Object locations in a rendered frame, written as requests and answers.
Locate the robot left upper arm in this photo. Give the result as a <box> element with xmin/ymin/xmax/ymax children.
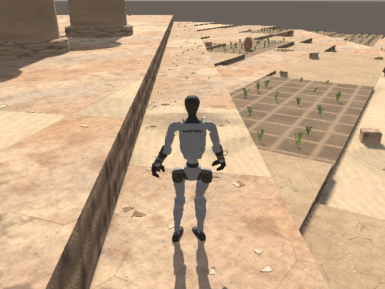
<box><xmin>162</xmin><ymin>121</ymin><xmax>180</xmax><ymax>155</ymax></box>

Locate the robot right upper arm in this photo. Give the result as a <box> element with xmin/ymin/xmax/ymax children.
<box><xmin>205</xmin><ymin>121</ymin><xmax>221</xmax><ymax>153</ymax></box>

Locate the robot right forearm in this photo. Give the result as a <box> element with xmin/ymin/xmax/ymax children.
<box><xmin>215</xmin><ymin>145</ymin><xmax>225</xmax><ymax>163</ymax></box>

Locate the right robot foot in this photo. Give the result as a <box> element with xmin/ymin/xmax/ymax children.
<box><xmin>192</xmin><ymin>226</ymin><xmax>206</xmax><ymax>241</ymax></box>

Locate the robot left hand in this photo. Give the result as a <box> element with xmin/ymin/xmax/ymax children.
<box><xmin>151</xmin><ymin>163</ymin><xmax>165</xmax><ymax>178</ymax></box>

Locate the robot right hand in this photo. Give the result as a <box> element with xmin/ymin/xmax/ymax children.
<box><xmin>212</xmin><ymin>160</ymin><xmax>226</xmax><ymax>171</ymax></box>

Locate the robot left forearm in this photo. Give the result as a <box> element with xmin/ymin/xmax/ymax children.
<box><xmin>154</xmin><ymin>145</ymin><xmax>167</xmax><ymax>167</ymax></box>

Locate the robot head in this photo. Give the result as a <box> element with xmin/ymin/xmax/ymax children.
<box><xmin>182</xmin><ymin>95</ymin><xmax>202</xmax><ymax>123</ymax></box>

